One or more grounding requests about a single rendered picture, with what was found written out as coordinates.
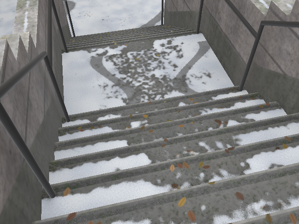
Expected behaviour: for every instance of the stairs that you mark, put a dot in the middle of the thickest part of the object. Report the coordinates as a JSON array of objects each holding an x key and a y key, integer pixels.
[
  {"x": 215, "y": 157},
  {"x": 121, "y": 35}
]

